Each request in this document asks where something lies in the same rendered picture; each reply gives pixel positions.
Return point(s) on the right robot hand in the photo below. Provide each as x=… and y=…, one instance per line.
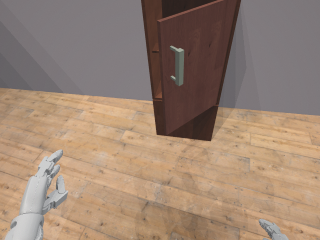
x=272, y=230

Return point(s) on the cupboard door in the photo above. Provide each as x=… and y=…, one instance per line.
x=203, y=33

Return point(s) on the left robot forearm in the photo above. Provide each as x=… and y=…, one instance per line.
x=28, y=226

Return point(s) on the handle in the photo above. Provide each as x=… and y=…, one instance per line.
x=179, y=65

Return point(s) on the left robot hand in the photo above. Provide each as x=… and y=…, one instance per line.
x=35, y=194

